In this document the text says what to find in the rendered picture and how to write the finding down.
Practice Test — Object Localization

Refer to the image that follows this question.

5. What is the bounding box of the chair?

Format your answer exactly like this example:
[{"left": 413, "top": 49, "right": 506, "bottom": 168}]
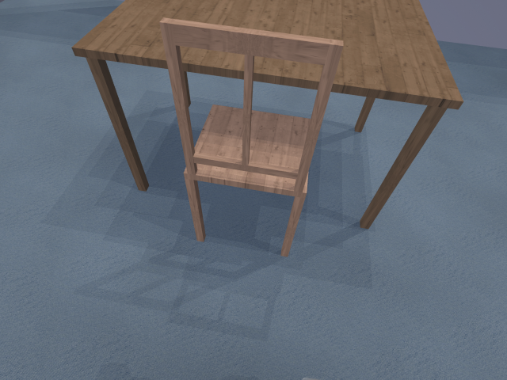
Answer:
[{"left": 159, "top": 18, "right": 344, "bottom": 257}]

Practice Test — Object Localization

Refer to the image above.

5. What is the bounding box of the table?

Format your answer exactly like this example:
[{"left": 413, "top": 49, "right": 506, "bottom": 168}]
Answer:
[{"left": 72, "top": 0, "right": 464, "bottom": 229}]

